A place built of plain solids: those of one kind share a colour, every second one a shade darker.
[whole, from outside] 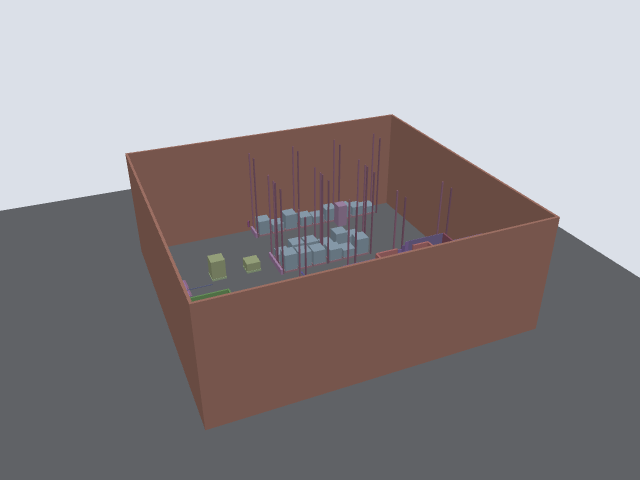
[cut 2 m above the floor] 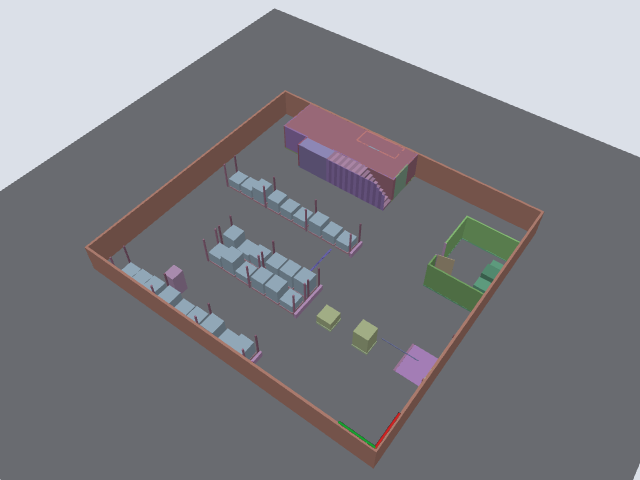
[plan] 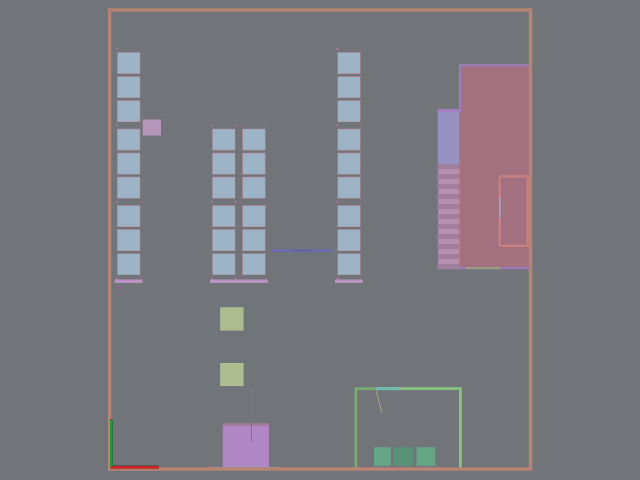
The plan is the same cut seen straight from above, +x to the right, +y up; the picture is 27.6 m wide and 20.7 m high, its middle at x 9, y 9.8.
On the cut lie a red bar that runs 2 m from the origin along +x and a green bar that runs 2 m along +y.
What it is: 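Racking aisles and the goods-in floor of a storage hall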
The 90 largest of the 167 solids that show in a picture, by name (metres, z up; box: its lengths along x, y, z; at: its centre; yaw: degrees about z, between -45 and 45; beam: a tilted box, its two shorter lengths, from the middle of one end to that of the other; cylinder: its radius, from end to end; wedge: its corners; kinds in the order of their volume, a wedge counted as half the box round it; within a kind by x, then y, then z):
{
 "mezz_deck_1": {"box": [3.0, 8.84, 4.43], "at": [16.5, 12.96, 2.16]},
 "wall_1": {"box": [0.15, 19.94, 7.52], "at": [-0.07, 9.82, 3.71]},
 "wall_2": {"box": [18.3, 0.15, 7.52], "at": [9.0, -0.07, 3.71]},
 "wall_3": {"box": [18.3, 0.15, 7.52], "at": [9.0, 19.72, 3.71]},
 "wall_4": {"box": [0.15, 19.94, 7.52], "at": [18.07, 9.82, 3.71]},
 "row_load_1": {"box": [0.95, 0.89, 1.08], "at": [0.75, 8.76, 0.68]},
 "row_load_2": {"box": [0.95, 0.89, 0.59], "at": [0.75, 9.79, 0.43]},
 "row_load_3": {"box": [0.95, 0.89, 1.16], "at": [0.75, 10.83, 0.72]},
 "row_load_4": {"box": [0.95, 0.89, 0.74], "at": [0.75, 12.06, 0.51]},
 "row_load_5": {"box": [0.95, 0.89, 0.57], "at": [0.75, 13.09, 0.42]},
 "row_load_6": {"box": [0.95, 0.89, 0.98], "at": [0.75, 14.13, 0.63]},
 "row_load_7": {"box": [0.95, 0.89, 0.91], "at": [0.75, 15.36, 0.6]},
 "row_load_8": {"box": [0.95, 0.89, 0.73], "at": [0.75, 16.39, 0.51]},
 "row_load_9": {"box": [0.95, 0.89, 0.56], "at": [0.75, 17.43, 0.42]},
 "row_load_10": {"box": [0.95, 0.89, 0.57], "at": [4.85, 8.76, 0.43]},
 "row_load_11": {"box": [0.95, 0.89, 1.07], "at": [4.85, 9.79, 0.68]},
 "row_load_12": {"box": [0.95, 0.89, 1.0], "at": [4.85, 10.83, 0.64]},
 "row_load_13": {"box": [0.95, 0.89, 0.57], "at": [4.85, 12.06, 0.43]},
 "row_load_14": {"box": [0.95, 0.89, 1.19], "at": [4.85, 13.09, 0.74]},
 "row_load_15": {"box": [0.95, 0.89, 0.77], "at": [4.85, 14.13, 0.52]},
 "row_load_16": {"box": [0.95, 0.89, 1.19], "at": [6.15, 8.76, 0.74]},
 "row_load_17": {"box": [0.95, 0.89, 1.11], "at": [6.15, 9.79, 0.7]},
 "row_load_18": {"box": [0.95, 0.89, 1.02], "at": [6.15, 10.83, 0.65]},
 "row_load_19": {"box": [0.95, 0.89, 0.84], "at": [6.15, 12.06, 0.56]},
 "row_load_20": {"box": [0.95, 0.89, 0.58], "at": [6.15, 13.09, 0.43]},
 "row_load_21": {"box": [0.95, 0.89, 1.21], "at": [6.15, 14.13, 0.74]},
 "row_load_22": {"box": [0.95, 0.89, 0.6], "at": [10.25, 8.76, 0.44]},
 "row_load_23": {"box": [0.95, 0.89, 0.73], "at": [10.25, 9.79, 0.5]},
 "row_load_24": {"box": [0.95, 0.89, 0.97], "at": [10.25, 10.83, 0.63]},
 "row_load_25": {"box": [0.95, 0.89, 0.6], "at": [10.25, 12.06, 0.44]},
 "row_load_26": {"box": [0.95, 0.89, 0.71], "at": [10.25, 13.09, 0.5]},
 "row_load_27": {"box": [0.95, 0.89, 0.9], "at": [10.25, 14.13, 0.59]},
 "row_load_28": {"box": [0.95, 0.89, 1.15], "at": [10.25, 15.36, 0.71]},
 "row_load_29": {"box": [0.95, 0.89, 0.68], "at": [10.25, 16.39, 0.48]},
 "row_load_30": {"box": [0.95, 0.89, 0.64], "at": [10.25, 17.43, 0.46]},
 "mezz_head_landing_1": {"box": [0.9, 2.27, 4.43], "at": [14.55, 14.21, 2.16]},
 "mezz_steps_1": {"box": [0.9, 0.22, 1.04], "at": [14.55, 9.52, 0.47]},
 "mezz_steps_2": {"box": [0.9, 0.22, 1.24], "at": [14.55, 9.73, 0.57]},
 "mezz_steps_3": {"box": [0.9, 0.22, 1.44], "at": [14.55, 9.95, 0.67]},
 "mezz_steps_4": {"box": [0.9, 0.22, 1.64], "at": [14.55, 10.16, 0.77]},
 "mezz_steps_5": {"box": [0.9, 0.22, 1.84], "at": [14.55, 10.38, 0.87]},
 "mezz_steps_6": {"box": [0.9, 0.22, 2.04], "at": [14.55, 10.6, 0.97]},
 "mezz_steps_7": {"box": [0.9, 0.22, 2.24], "at": [14.55, 10.81, 1.07]},
 "mezz_steps_8": {"box": [0.9, 0.22, 2.44], "at": [14.55, 11.03, 1.17]},
 "mezz_steps_9": {"box": [0.9, 0.22, 2.64], "at": [14.55, 11.24, 1.27]},
 "mezz_steps_10": {"box": [0.9, 0.22, 2.83], "at": [14.55, 11.46, 1.37]},
 "mezz_steps_11": {"box": [0.9, 0.22, 3.03], "at": [14.55, 11.68, 1.47]},
 "mezz_steps_12": {"box": [0.9, 0.22, 3.23], "at": [14.55, 11.89, 1.57]},
 "mezz_steps_13": {"box": [0.9, 0.22, 3.43], "at": [14.55, 12.11, 1.67]},
 "mezz_steps_14": {"box": [0.9, 0.22, 3.63], "at": [14.55, 12.32, 1.77]},
 "mezz_steps_15": {"box": [0.9, 0.22, 3.83], "at": [14.55, 12.54, 1.86]},
 "mezz_steps_16": {"box": [0.9, 0.22, 4.03], "at": [14.55, 12.76, 1.96]},
 "mezz_steps_17": {"box": [0.9, 0.22, 4.23], "at": [14.55, 12.97, 2.06]},
 "office_1": {"box": [0.1, 1.2, 6.93], "at": [16.75, 10.14, 3.41]},
 "office_2": {"box": [0.1, 0.9, 6.93], "at": [16.75, 12.09, 3.41]},
 "office_3": {"box": [1.2, 0.1, 6.93], "at": [17.35, 9.54, 3.41]},
 "office_4": {"box": [1.2, 0.1, 6.93], "at": [17.35, 12.54, 3.41]},
 "office_5": {"box": [0.1, 3.0, 6.93], "at": [17.95, 11.04, 3.41]},
 "mezz_par_whole_1": {"box": [0.1, 1.94, 5.43], "at": [15.05, 16.31, 2.66]},
 "mezz_par_whole_2": {"box": [3.0, 0.1, 5.43], "at": [16.5, 17.33, 2.66]},
 "mezz_par_whole_3": {"box": [1.2, 0.1, 5.43], "at": [17.4, 8.59, 2.66]},
 "room_wall_1": {"box": [0.1, 3.34, 2.55], "at": [10.55, 1.67, 1.23]},
 "room_wall_2": {"box": [0.88, 0.1, 2.55], "at": [10.94, 3.39, 1.23]},
 "room_wall_3": {"box": [2.62, 0.1, 2.55], "at": [13.79, 3.39, 1.23]},
 "room_wall_4": {"box": [0.1, 3.34, 2.55], "at": [15.05, 1.67, 1.23]},
 "mezz_par_1": {"box": [0.1, 4.65, 5.39], "at": [15.05, 10.97, 2.64]},
 "room_stock_1": {"box": [0.72, 0.8, 1.31], "at": [11.69, 0.46, 0.6]},
 "room_stock_2": {"box": [0.83, 0.8, 1.5], "at": [12.61, 0.46, 0.7]},
 "room_stock_3": {"box": [0.81, 0.8, 0.89], "at": [13.57, 0.46, 0.39]},
 "row_pal_1": {"box": [1.0, 0.94, 0.19], "at": [0.75, 8.76, 0.04]},
 "row_pal_2": {"box": [1.0, 0.94, 0.19], "at": [0.75, 9.79, 0.04]},
 "row_pal_3": {"box": [1.0, 0.94, 0.19], "at": [0.75, 10.83, 0.04]},
 "row_pal_4": {"box": [1.0, 0.94, 0.19], "at": [0.75, 12.06, 0.04]},
 "row_pal_5": {"box": [1.0, 0.94, 0.19], "at": [0.75, 15.36, 0.04]},
 "row_pal_6": {"box": [1.0, 0.94, 0.19], "at": [0.75, 16.39, 0.04]},
 "row_pal_7": {"box": [1.0, 0.94, 0.19], "at": [0.75, 17.43, 0.04]},
 "row_pal_8": {"box": [1.0, 0.94, 0.19], "at": [4.85, 8.76, 0.04]},
 "row_pal_9": {"box": [1.0, 0.94, 0.19], "at": [4.85, 9.79, 0.04]},
 "row_pal_10": {"box": [1.0, 0.94, 0.19], "at": [6.15, 8.76, 0.04]},
 "lane_load_1": {"box": [0.95, 0.95, 1.3], "at": [5.2, 4.0, 0.79]},
 "lane_load_2": {"box": [0.95, 0.95, 0.57], "at": [5.2, 6.4, 0.42]},
 "left_cage_1": {"box": [0.8, 0.7, 1.75], "at": [1.75, 14.65, 0.82]},
 "mezz_gate_base_1": {"box": [1.5, 0.1, 4.43], "at": [16.05, 8.59, 2.16]},
 "mezz_landing_whole_1": {"box": [0.94, 0.1, 5.43], "at": [14.53, 15.39, 2.66]},
 "mezz_landing_1": {"box": [0.94, 0.1, 5.39], "at": [14.53, 15.39, 2.64]},
 "mezz_rail_head_1": {"box": [0.04, 2.27, 5.43], "at": [14.08, 14.21, 2.66]},
 "mezz_gate_1": {"box": [1.5, 0.05, 5.43], "at": [16.05, 8.59, 2.66]},
 "lane_pal_1": {"box": [1.0, 1.0, 0.19], "at": [5.2, 4.0, 0.04]},
 "lane_pal_2": {"box": [1.0, 1.0, 0.19], "at": [5.2, 6.4, 0.04]},
 "leveller_1": {"box": [2.0, 1.78, 0.07], "at": [5.8, 0.89, -0.02]}
}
